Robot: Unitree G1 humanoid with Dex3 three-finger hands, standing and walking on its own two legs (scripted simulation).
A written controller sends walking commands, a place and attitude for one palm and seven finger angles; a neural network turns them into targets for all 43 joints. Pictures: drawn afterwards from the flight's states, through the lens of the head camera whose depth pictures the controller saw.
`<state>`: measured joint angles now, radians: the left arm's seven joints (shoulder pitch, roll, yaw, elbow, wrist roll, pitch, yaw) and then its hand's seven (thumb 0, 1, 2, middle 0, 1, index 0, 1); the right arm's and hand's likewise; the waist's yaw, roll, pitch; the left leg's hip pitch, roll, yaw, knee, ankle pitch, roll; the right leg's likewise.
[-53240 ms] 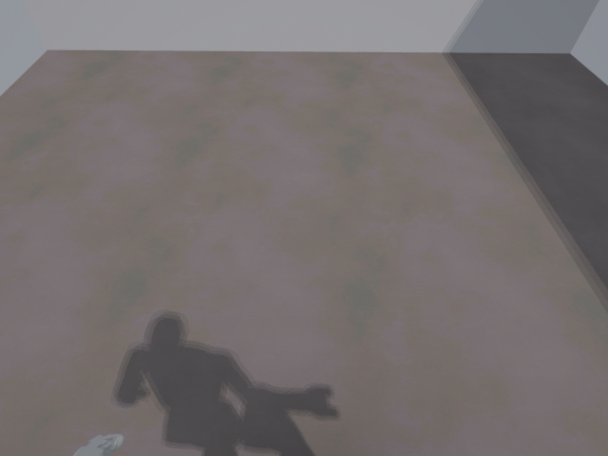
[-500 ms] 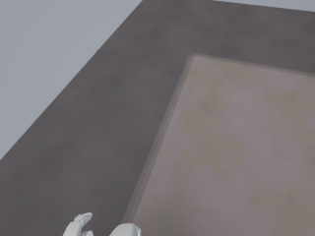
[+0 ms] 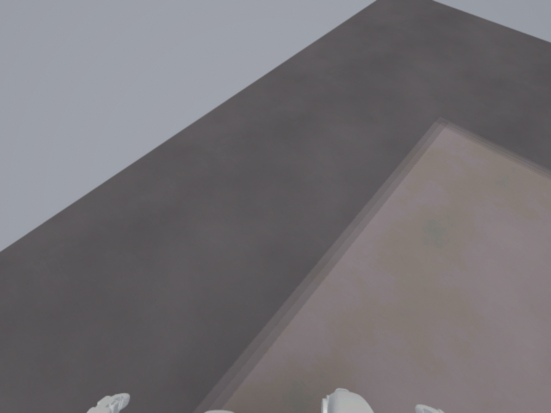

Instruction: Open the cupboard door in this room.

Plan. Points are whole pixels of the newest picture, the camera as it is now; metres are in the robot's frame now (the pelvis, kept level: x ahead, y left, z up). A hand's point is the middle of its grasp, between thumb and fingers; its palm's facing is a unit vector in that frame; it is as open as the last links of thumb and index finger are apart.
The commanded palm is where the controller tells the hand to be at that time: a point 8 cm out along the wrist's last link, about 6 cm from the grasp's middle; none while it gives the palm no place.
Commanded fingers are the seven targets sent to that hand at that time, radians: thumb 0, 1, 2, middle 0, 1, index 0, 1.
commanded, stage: turn to face it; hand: left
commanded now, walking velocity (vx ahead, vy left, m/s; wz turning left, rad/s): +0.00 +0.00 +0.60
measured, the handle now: out of the picture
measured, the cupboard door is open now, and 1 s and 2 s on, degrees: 41 41 41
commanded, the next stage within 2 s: none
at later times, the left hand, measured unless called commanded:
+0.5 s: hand out of the picture +0.01 +0.17 -0.17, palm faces +0.37 -0.90 -0.23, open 7.3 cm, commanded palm none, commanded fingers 0.00 0.90 0.90 -0.20 -0.30 -0.20 -0.30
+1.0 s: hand out of the picture +0.01 +0.16 -0.15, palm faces +0.58 -0.76 -0.28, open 7.4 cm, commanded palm none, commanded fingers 0.00 0.90 0.90 -0.20 -0.30 -0.20 -0.30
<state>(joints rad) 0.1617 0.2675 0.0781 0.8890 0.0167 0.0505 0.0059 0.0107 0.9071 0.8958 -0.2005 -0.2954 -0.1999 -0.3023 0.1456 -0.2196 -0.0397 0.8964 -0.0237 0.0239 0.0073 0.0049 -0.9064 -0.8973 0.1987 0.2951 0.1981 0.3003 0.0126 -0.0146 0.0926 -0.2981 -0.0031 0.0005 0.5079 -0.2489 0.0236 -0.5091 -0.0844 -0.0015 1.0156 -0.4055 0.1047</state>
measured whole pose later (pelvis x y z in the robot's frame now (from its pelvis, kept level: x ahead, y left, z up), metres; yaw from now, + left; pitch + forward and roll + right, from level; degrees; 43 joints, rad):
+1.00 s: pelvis +0.04 -0.07 -0.01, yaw +37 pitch +1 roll +1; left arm 0.14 0.19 0.05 0.86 0.02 0.01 0.01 0.01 0.90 0.90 -0.20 -0.30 -0.20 -0.30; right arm 0.18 -0.25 -0.09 0.94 -0.02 0.07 0.01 0.01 -0.91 -0.90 0.20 0.30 0.20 0.30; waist -0.02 0.05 0.10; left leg -0.44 -0.04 -0.09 0.94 -0.48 -0.03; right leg -0.30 -0.05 -0.09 0.60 -0.33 -0.01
